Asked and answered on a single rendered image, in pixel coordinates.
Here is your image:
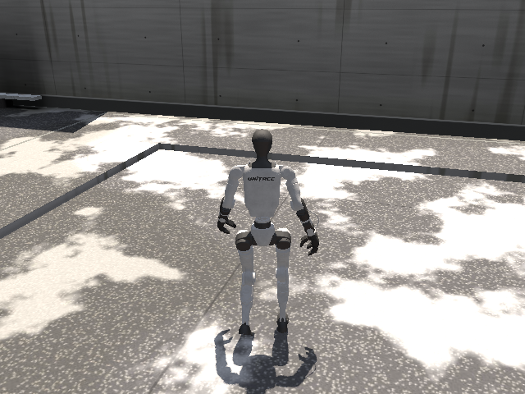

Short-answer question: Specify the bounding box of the left robot upper arm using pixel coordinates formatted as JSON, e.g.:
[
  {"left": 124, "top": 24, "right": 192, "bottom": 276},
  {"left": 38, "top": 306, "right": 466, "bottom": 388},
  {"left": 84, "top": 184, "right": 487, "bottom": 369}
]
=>
[{"left": 222, "top": 165, "right": 245, "bottom": 209}]

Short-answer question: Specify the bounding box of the robot left forearm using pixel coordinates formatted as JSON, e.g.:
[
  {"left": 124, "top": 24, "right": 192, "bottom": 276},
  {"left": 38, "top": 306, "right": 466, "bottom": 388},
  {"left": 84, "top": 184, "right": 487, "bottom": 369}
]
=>
[{"left": 218, "top": 196, "right": 231, "bottom": 222}]

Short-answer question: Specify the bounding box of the right robot upper arm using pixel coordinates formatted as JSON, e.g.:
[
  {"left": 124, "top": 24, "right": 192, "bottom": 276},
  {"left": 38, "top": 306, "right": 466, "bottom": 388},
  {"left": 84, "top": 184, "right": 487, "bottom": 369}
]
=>
[{"left": 279, "top": 165, "right": 304, "bottom": 211}]

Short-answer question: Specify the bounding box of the robot head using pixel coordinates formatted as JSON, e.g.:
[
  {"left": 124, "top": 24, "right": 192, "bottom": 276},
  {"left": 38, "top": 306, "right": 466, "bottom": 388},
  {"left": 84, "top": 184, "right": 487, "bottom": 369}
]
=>
[{"left": 248, "top": 129, "right": 276, "bottom": 168}]

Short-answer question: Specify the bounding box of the robot right forearm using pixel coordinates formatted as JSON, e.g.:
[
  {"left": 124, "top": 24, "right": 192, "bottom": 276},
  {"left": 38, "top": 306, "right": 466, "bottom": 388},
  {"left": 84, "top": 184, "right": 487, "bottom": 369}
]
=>
[{"left": 296, "top": 198, "right": 316, "bottom": 236}]

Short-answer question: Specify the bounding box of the robot left hand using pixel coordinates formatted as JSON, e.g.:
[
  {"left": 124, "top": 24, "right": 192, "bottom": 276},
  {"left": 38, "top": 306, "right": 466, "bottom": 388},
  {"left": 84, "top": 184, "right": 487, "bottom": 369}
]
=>
[{"left": 217, "top": 219, "right": 236, "bottom": 234}]

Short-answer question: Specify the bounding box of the robot right hand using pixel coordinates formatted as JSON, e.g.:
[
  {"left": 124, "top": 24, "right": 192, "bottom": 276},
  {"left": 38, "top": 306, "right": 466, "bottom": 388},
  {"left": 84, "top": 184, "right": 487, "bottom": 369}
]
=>
[{"left": 300, "top": 233, "right": 319, "bottom": 256}]

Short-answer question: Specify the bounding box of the left robot foot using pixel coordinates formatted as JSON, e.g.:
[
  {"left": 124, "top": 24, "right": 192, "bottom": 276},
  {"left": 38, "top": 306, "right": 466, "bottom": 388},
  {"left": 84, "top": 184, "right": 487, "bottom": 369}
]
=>
[{"left": 239, "top": 323, "right": 253, "bottom": 336}]

